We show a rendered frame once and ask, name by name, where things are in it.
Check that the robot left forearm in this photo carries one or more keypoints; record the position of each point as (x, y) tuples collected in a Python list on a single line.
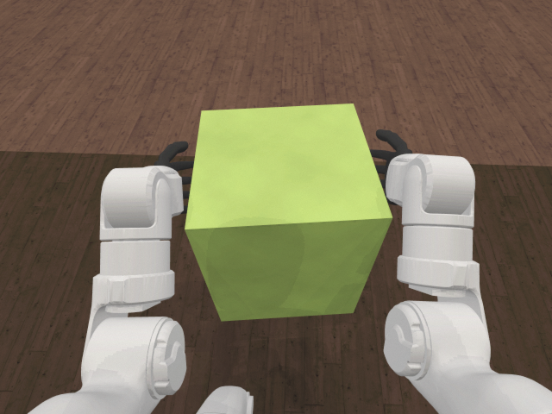
[(137, 206)]

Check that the right robot hand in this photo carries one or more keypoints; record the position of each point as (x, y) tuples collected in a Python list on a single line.
[(398, 144)]

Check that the carton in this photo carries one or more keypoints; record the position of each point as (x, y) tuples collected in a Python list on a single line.
[(286, 213)]

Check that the right robot upper arm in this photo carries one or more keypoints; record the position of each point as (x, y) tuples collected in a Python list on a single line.
[(442, 348)]

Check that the left robot hand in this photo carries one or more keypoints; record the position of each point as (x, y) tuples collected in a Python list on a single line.
[(168, 154)]

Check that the robot left thigh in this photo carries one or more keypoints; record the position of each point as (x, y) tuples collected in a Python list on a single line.
[(228, 400)]

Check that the robot right forearm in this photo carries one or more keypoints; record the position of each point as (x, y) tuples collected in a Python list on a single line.
[(436, 193)]

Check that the left robot upper arm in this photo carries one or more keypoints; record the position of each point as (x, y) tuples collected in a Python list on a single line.
[(130, 364)]

